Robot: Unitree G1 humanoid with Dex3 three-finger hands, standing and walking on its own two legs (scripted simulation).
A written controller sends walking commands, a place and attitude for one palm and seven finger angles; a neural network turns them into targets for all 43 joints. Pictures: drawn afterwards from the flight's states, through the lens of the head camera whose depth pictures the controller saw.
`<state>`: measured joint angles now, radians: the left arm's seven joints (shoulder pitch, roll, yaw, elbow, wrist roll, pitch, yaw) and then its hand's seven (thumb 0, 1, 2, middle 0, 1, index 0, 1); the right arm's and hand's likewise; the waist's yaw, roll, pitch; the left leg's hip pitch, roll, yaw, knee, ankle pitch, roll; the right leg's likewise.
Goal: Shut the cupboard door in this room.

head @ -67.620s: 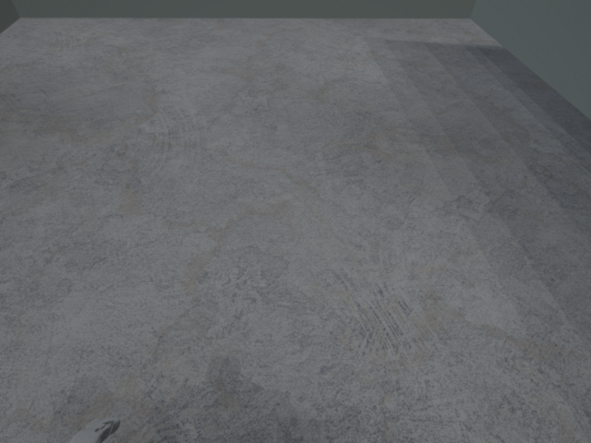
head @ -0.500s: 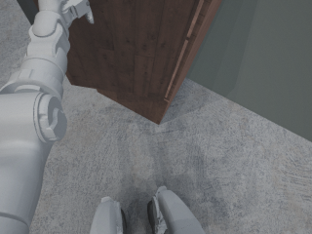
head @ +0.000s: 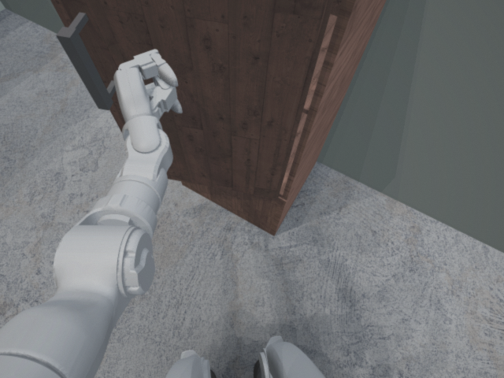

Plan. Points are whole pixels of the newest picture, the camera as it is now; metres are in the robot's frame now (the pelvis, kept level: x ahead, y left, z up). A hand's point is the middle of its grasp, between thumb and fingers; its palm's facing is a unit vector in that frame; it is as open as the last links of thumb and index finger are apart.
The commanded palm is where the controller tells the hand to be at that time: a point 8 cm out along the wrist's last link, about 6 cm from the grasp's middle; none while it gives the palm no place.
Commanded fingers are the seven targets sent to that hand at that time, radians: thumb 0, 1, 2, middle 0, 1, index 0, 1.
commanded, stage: pull the fist back off the door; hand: left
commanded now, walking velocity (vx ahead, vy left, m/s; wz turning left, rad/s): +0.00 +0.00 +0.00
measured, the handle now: (93, 65) +0.63 +0.18 +0.08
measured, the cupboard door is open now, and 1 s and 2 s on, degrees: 20 20 20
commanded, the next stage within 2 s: draw the hand back to the body in 0.30 s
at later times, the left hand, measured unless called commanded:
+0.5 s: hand (182, 117) +0.49 +0.04 +0.10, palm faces +0.19 -0.98 +0.00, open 3.1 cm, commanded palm +0.43 +0.10 +0.10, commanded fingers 0.00 0.90 0.90 -1.30 -1.50 -1.30 -1.50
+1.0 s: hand (89, 200) +0.34 +0.13 +0.16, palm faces +0.07 -0.99 -0.10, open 3.0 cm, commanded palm +0.29 +0.19 +0.16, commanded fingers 0.00 0.90 0.90 -1.02 -1.20 -1.02 -1.20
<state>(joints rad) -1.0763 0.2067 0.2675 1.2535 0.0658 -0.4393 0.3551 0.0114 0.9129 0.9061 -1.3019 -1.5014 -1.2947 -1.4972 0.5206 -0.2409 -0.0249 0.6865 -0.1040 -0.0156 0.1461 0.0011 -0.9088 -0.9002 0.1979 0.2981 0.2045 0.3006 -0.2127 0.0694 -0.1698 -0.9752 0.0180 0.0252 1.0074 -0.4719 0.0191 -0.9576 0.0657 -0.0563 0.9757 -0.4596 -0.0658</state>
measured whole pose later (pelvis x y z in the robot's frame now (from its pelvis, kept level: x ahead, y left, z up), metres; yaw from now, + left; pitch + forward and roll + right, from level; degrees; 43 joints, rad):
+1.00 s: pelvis -0.01 +0.01 +0.05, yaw +0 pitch +4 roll +0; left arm -0.21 0.14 0.02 0.38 -0.09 -0.23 0.09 0.01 0.90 0.90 -1.24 -1.43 -1.23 -1.42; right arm 0.24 -0.26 -0.02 0.59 0.04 0.03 -0.01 0.01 -0.91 -0.90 0.19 0.30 0.20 0.30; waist -0.03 0.05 -0.10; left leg -0.40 -0.02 0.05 0.67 -0.34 0.04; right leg -0.40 0.04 -0.02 0.67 -0.34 -0.04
